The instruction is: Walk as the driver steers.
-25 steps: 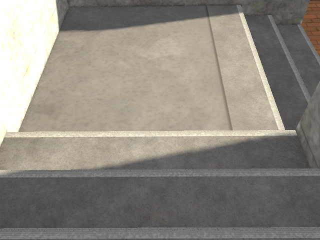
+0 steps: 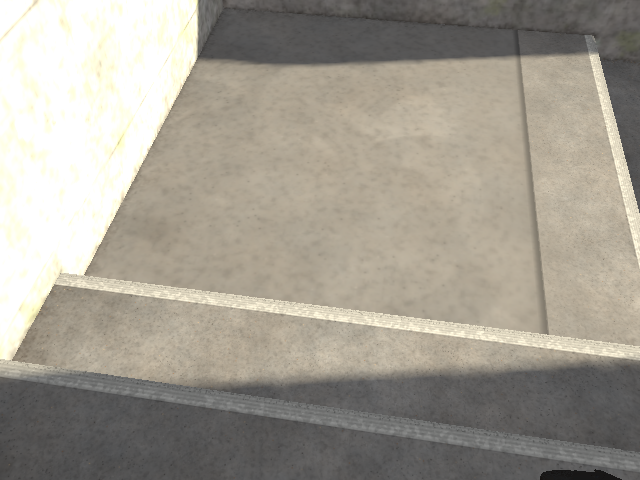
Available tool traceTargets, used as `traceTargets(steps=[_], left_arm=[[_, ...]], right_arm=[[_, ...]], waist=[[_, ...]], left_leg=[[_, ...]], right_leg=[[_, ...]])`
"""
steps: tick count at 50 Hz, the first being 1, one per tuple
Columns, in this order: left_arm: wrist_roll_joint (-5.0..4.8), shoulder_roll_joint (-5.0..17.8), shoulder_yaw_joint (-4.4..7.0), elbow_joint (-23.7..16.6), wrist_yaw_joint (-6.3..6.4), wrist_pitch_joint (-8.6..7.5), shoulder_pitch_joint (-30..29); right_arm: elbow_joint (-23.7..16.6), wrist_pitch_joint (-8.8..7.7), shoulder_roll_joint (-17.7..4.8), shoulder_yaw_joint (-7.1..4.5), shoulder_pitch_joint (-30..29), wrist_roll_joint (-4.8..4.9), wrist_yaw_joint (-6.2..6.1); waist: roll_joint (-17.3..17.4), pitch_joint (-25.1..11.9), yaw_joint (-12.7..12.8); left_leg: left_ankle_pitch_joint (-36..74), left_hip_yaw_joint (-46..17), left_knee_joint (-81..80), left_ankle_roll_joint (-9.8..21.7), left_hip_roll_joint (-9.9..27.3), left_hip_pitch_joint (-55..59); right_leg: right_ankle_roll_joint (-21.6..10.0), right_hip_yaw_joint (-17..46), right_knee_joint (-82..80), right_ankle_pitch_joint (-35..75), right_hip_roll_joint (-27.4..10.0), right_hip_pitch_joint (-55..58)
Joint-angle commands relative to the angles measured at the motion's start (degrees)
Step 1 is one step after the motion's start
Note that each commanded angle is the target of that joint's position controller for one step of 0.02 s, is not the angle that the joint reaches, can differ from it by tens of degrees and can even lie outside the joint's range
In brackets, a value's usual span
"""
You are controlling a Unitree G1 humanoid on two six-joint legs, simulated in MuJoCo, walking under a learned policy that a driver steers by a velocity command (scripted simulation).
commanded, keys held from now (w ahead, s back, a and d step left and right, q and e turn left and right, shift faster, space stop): w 0.14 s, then w+e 0.80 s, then w+q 0.06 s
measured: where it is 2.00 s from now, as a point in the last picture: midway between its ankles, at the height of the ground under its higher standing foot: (405, 321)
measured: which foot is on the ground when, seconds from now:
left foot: up 0.00-0.06, down 0.08-0.72, up 0.74-1.00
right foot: down 0.00-0.08, up 0.10-0.70, down 0.72-1.00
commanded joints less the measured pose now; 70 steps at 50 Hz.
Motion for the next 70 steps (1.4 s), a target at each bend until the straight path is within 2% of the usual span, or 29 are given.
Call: traceTargets(steps=[1, 4, 5, 7, 8, 9, 11, 17, 20, 26, 33, 36, 37, 38, 39, 41, 43, 47, 49, 50, 52, 57, 60, 62, 63, 65, 67, 69, 70], left_arm=[[0.02, 5.37, 0.99, -1.28, 1.17, 1.35, 3.90], [0.36, 5.82, 0.93, -0.29, -0.20, 1.93, 3.76], [-0.46, 0.90, 0.29, 0.74, -1.24, 1.16, 12.27], [-2.25, 5.77, 0.53, -3.99, -1.61, -1.77, 7.96], [-2.62, 8.79, 1.40, -6.69, 0.04, -1.05, -0.34], [-2.87, 6.11, 0.81, -7.24, 1.19, -0.54, -3.35], [0.69, 5.38, 1.14, -5.30, 1.41, 1.14, -1.12], [0.75, 3.43, 1.60, -7.05, -1.20, 2.50, -4.96], [0.25, 5.02, 2.42, -8.93, -2.53, 2.57, -11.06], [1.40, 1.25, 0.81, -13.71, -5.08, 2.20, -24.15], [-0.37, 1.73, -0.08, -16.62, -7.36, 2.86, -30.10], [0.29, 10.53, 4.22, -8.18, -5.60, 2.88, -6.17], [0.87, 15.40, 4.44, -6.81, -5.36, 2.70, -2.18], [-0.92, 16.64, 4.12, -6.88, -5.98, 2.98, 3.72], [-0.97, 16.99, 4.44, -4.87, -5.08, 4.24, 11.65], [-0.16, 11.08, 2.49, -6.85, -3.49, 4.18, -0.60], [2.49, 8.09, 0.83, -12.38, -4.17, 1.21, -15.65], [1.74, 9.82, 1.24, -13.41, -1.23, 0.90, -18.57], [2.96, 9.45, 1.32, -11.10, -0.92, 1.37, -14.02], [2.08, 7.91, 1.01, -10.74, -1.18, 1.24, -13.11], [0.78, 5.77, 0.64, -9.72, -1.62, 0.76, -8.90], [1.11, 6.99, 1.53, -8.69, -0.75, 0.43, -0.26], [-0.11, 5.61, 1.38, -5.29, 0.22, 0.92, 13.74], [0.23, 8.03, 1.87, -5.47, 1.11, 1.33, 9.70], [1.06, 8.38, 1.86, -7.83, 1.67, 1.43, 5.31], [1.23, 9.19, 1.66, -10.02, 1.46, 1.89, -4.43], [1.74, 11.42, 2.07, -9.89, 0.50, 1.52, -9.79], [1.25, 11.41, 2.00, -8.42, -0.61, 0.47, -11.08], [1.16, 7.92, 2.15, -5.59, -0.74, -0.45, -7.12]], right_arm=[[-3.06, -0.71, -1.59, 0.47, -3.86, 0.54, 0.83], [6.28, -0.74, -6.64, -2.19, 22.31, -0.60, 0.23], [6.75, -0.94, -9.30, -2.15, 25.71, -1.49, 0.37], [7.58, 0.92, -12.95, -3.86, 29.44, 1.25, -0.30], [5.26, 1.12, -9.05, -2.46, 20.08, 0.23, -0.63], [4.20, 0.06, -7.59, -2.18, 14.78, -1.50, -1.45], [5.23, -1.96, -2.44, -0.75, 10.38, -1.27, -1.58], [9.17, -2.24, -6.67, -2.63, 17.73, -2.46, -4.55], [10.01, -2.05, -1.99, -1.65, 18.93, -0.69, -4.91], [10.86, -0.99, -2.82, -1.46, 22.86, -0.71, -7.15], [10.13, 1.39, -6.01, -2.25, 26.32, 0.58, -6.43], [10.42, 1.07, -8.00, -2.43, 24.79, 0.37, -5.51], [9.26, -0.48, -1.77, -1.24, 28.05, -1.22, -5.15], [6.30, -2.86, -5.62, -0.53, 32.08, 0.50, -3.70], [1.14, -4.19, -5.50, -0.24, 22.52, 3.33, -3.43], [-1.07, -2.78, -5.49, 0.32, 12.15, 3.10, -6.03], [0.88, -1.31, -7.78, -1.07, 16.98, -0.25, -7.24], [-3.12, -1.00, -4.09, -1.35, 10.51, -3.36, -7.72], [1.47, -0.95, -2.98, -1.46, 19.42, -1.88, -6.23], [2.17, -0.67, -3.39, -1.63, 20.41, -1.55, -5.66], [-1.18, -0.37, -4.89, -1.96, 10.93, -1.10, -5.35], [-6.88, -2.15, -7.26, -2.47, 0.29, 1.39, -2.02], [-10.18, -3.95, -4.33, -1.95, -8.34, 2.40, -0.84], [-10.72, -4.12, -3.95, -1.63, -6.21, 2.70, -0.28], [-11.27, -3.76, -5.34, -1.65, -6.10, 1.87, 0.55], [-10.13, -2.39, -2.25, -0.24, -1.70, 0.39, 2.61], [-5.75, 0.46, -4.81, -2.08, 11.81, 2.86, 0.71], [0.42, 2.13, -11.12, -5.01, 30.35, 1.69, -1.90], [3.58, 2.79, -12.11, -5.05, 36.12, 0.04, -2.70]], waist=[[-6.61, 6.10, 0.31], [-0.74, -4.96, -11.87], [13.39, -13.12, -9.81], [15.31, -18.74, -11.52], [0.36, -9.47, -8.51], [5.91, -7.00, -7.44], [-1.78, 0.21, -3.12], [-1.37, -2.87, -3.63], [-2.69, 0.47, -4.86], [-1.91, 5.74, -9.84], [-1.99, 9.86, -13.54], [-3.45, -4.27, -0.61], [-19.46, -11.87, -1.61], [-19.40, -29.63, 0.35], [-18.37, -32.75, 4.70], [-2.01, -14.26, 0.61], [4.28, -5.50, -7.65], [-5.61, -0.89, -9.07], [-8.50, -7.56, -10.41], [-8.40, -6.11, -9.99], [-6.91, -0.91, -6.08], [-9.41, 3.38, -0.34], [-7.83, 6.18, 7.48], [-13.28, 5.34, 4.59], [-9.32, 5.12, 3.51], [-5.66, 0.05, -0.33], [-8.17, -1.22, -8.09], [-3.41, -6.07, -18.19], [8.26, -5.82, -19.75]], left_leg=[[-1.68, -2.13, -5.96, 0.01, 3.00, -2.18], [-0.17, 1.91, 0.00, 1.83, 1.43, 32.93], [15.13, -6.42, 15.95, 7.00, 10.81, 53.21], [-12.58, -27.85, 6.38, 14.96, 20.74, 53.00], [-39.63, -27.27, -6.33, 12.21, 17.96, 38.91], [-40.76, -32.71, -7.59, 13.91, 22.42, 31.09], [-23.72, -20.36, -5.58, 8.62, 15.45, 14.42], [-7.12, -8.34, -6.15, 9.68, 13.72, 20.16], [-17.97, -1.53, -6.00, 5.26, 10.05, 24.54], [-32.09, 8.12, -0.56, 1.86, 8.09, 20.16], [-28.51, 6.62, 17.93, 0.40, 14.29, 27.42], [-17.04, 11.77, 53.82, -3.15, 9.17, 12.39], [-71.30, 10.78, 83.75, -7.32, 1.34, -12.84], [-75.29, -1.43, 91.46, -9.25, -0.41, -20.18], [-71.79, -3.96, 87.30, -9.37, -1.66, -27.21], [-59.36, -0.80, 76.25, -7.85, 2.11, -33.85], [-46.16, -7.14, 59.81, -6.56, 5.09, -20.25], [-30.06, -0.66, 28.16, -9.94, 1.68, 4.30], [-14.79, 1.53, 32.19, -9.55, -1.55, 14.53], [-15.90, 1.11, 32.71, -8.90, -0.83, 12.44], [-16.84, -1.11, 27.56, -6.70, 0.71, -0.54], [-28.44, -9.98, 22.56, -2.20, 2.95, -25.47], [-43.64, -12.53, 27.06, -4.52, -1.57, -50.58], [-45.87, -13.51, 31.06, -3.53, -0.19, -52.21], [-32.74, -11.70, 23.26, -3.06, 1.45, -45.41], [-0.68, -2.17, 7.11, -2.36, -0.10, 0.27], [-6.56, 0.97, 13.09, -3.90, -2.84, 19.26], [-7.44, 6.20, 5.10, -2.45, -5.51, 36.60], [-1.81, 0.06, 7.19, 1.84, -0.55, 46.59]], right_leg=[[-8.02, 11.68, 1.80, 17.22, -12.33, 0.24], [-5.65, 6.24, 33.45, 20.79, -5.16, -14.59], [-2.32, 7.44, 58.79, -12.23, 0.43, -33.84], [-1.72, 14.34, 65.23, -5.43, -0.63, -47.65], [-2.77, 8.91, 52.80, 9.95, -3.78, -48.21], [-2.71, 12.84, 51.61, 18.31, -4.53, -47.55], [-1.87, 15.75, 39.09, 24.39, -7.55, -37.60], [-2.35, 16.00, 22.21, 33.74, -7.94, -37.48], [-4.34, 17.82, 14.15, 43.25, -7.15, -42.82], [-3.88, 9.69, -5.87, 62.46, -4.41, -34.15], [-5.16, 4.31, -19.36, 50.75, -5.14, -30.49], [-10.92, -0.70, -17.05, 54.98, -0.70, 10.08], [-17.16, 11.89, 1.08, 80.84, -10.80, 34.63], [-29.05, 31.15, 1.51, 72.08, -20.55, 47.44], [-30.53, 41.30, -12.69, 42.25, -23.68, 48.28], [-22.92, 43.77, -23.45, 15.61, -21.49, 28.30], [-21.34, 40.85, -20.67, 28.22, -20.33, 0.07], [-16.34, 18.94, -21.86, 47.45, -5.77, -25.59], [-16.05, 15.24, -18.08, 53.16, -6.27, -24.71], [-15.76, 15.43, -17.81, 50.12, -6.86, -23.36], [-15.92, 19.98, -15.27, 37.30, -8.44, -14.63], [-17.16, 31.35, -2.93, 25.72, -14.93, 8.59], [-15.86, 35.60, 2.22, 35.86, -17.76, 27.75], [-13.99, 35.70, 1.58, 43.53, -22.48, 27.09], [-11.68, 29.96, 0.70, 37.77, -20.05, 20.08], [-7.12, 14.73, -2.74, 20.79, -10.89, -11.77], [-4.76, 10.35, 1.94, 24.17, -10.43, -20.56], [0.41, 3.95, 27.50, 38.49, -6.81, -17.51], [4.76, 0.98, 56.90, 4.42, -1.14, -29.29]])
